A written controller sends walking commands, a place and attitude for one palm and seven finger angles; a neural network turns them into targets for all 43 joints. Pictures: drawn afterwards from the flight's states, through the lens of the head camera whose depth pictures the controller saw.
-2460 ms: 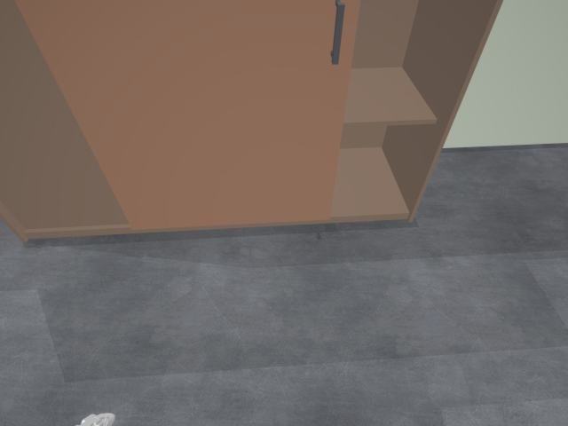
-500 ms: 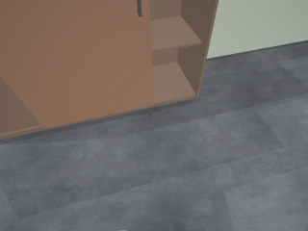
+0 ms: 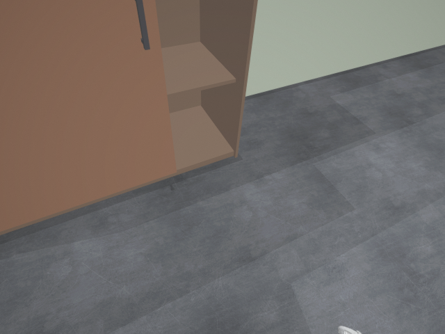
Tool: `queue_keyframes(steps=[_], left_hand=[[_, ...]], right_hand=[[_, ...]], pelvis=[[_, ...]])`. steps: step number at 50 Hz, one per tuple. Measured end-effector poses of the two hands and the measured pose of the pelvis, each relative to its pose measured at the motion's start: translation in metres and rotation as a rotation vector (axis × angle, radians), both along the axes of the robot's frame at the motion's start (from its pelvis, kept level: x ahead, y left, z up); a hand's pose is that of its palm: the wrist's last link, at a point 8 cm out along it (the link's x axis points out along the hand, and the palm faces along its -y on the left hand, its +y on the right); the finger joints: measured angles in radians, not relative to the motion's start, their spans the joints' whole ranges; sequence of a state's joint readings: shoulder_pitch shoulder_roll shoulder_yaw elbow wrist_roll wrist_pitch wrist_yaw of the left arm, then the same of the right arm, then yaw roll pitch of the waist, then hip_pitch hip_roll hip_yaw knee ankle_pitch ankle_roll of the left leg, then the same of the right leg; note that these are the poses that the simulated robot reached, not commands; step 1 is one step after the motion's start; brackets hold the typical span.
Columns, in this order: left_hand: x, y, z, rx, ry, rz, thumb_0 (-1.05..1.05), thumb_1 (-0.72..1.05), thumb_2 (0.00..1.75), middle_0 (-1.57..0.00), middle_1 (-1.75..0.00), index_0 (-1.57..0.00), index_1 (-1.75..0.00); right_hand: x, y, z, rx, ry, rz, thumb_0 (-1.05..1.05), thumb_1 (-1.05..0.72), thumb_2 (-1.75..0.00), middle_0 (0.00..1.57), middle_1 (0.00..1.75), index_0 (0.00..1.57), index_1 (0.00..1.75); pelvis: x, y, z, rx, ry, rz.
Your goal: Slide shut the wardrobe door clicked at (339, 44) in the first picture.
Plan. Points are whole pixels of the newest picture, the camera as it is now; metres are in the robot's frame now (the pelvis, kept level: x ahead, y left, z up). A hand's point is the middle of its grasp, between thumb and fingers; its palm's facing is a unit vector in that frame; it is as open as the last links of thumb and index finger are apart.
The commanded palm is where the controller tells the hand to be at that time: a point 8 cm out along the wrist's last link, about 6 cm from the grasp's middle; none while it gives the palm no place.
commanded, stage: walk to a spot facing it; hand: left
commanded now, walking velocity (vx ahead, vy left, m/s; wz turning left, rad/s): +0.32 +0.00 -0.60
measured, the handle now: (141, 22) +0.96 +0.40 +0.11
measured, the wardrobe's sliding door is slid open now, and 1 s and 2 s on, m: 0.38 0.38 0.38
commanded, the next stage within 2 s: turn to face it in 0.88 s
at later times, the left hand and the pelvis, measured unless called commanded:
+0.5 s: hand (207, 235) +0.39 +0.08 -0.18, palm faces -0.42 -0.90 -0.14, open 7.4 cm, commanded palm none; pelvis +0.18 -0.03 -0.02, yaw -20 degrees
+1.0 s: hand (204, 203) +0.49 +0.11 -0.19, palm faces -0.40 -0.89 -0.22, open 7.3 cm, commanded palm none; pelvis +0.39 -0.07 -0.01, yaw -32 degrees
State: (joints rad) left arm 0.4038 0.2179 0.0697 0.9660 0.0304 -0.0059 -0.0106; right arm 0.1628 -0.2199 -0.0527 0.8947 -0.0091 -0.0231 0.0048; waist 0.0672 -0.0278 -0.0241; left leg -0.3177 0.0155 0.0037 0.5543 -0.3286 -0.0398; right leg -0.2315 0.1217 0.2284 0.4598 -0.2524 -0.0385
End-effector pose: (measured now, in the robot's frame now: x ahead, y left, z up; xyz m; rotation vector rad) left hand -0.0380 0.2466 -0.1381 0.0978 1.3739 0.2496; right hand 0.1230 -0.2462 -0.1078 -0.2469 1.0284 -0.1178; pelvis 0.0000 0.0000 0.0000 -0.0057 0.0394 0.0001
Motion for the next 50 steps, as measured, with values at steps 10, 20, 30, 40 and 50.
queue_keyframes(steps=[10,20,30,40,50], left_hand=[[0.161,0.042,0.000,-0.009,-0.123,-0.211,0.01,0.91,0.90,-0.19,-0.30,-0.20,-0.30],[0.348,-0.039,-0.006,-0.083,-0.212,-0.473,0.01,0.92,0.90,-0.19,-0.30,-0.19,-0.30],[0.475,-0.146,-0.023,-0.117,-0.308,-0.632,0.00,0.91,0.90,-0.20,-0.30,-0.20,-0.30],[0.503,-0.123,0.003,-0.008,-0.181,-0.618,-0.01,0.94,0.90,-0.20,-0.30,-0.20,-0.30],[0.538,-0.091,-0.016,-0.003,-0.038,-0.552,0.00,0.92,0.90,-0.20,-0.30,-0.20,-0.30]], right_hand=[[-0.055,0.034,-0.001,0.004,0.119,-0.219,0.01,-0.91,-0.90,0.20,0.30,0.20,0.30],[-0.146,0.070,-0.014,0.089,0.497,-0.515,0.01,-0.91,-0.90,0.20,0.30,0.20,0.30],[-0.098,0.041,-0.037,0.167,0.587,-0.683,0.01,-0.91,-0.90,0.20,0.30,0.20,0.30],[0.122,-0.053,-0.028,0.111,0.098,-0.586,0.01,-0.91,-0.90,0.20,0.30,0.20,0.30],[0.278,-0.088,-0.009,0.022,-0.097,-0.504,0.01,-0.91,-0.90,0.20,0.30,0.20,0.30]], pelvis=[[0.059,0.025,0.005,-0.021,-0.028,-0.147],[0.136,0.006,-0.006,-0.022,-0.029,-0.284],[0.220,-0.051,-0.029,-0.020,-0.056,-0.389],[0.294,-0.070,-0.005,-0.014,-0.031,-0.473],[0.387,-0.070,-0.014,-0.019,-0.034,-0.562]])
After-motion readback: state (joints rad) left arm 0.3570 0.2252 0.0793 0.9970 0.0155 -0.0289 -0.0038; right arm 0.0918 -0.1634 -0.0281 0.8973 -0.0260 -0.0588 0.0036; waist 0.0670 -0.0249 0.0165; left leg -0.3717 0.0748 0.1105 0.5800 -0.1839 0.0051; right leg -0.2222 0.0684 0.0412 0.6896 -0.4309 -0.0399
